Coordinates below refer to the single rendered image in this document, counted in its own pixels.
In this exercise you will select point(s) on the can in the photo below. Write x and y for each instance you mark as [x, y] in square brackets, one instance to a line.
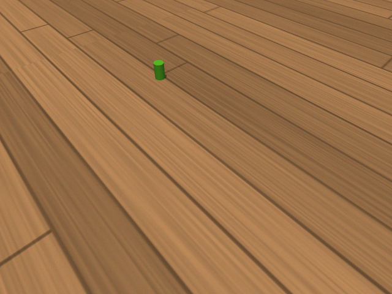
[159, 70]

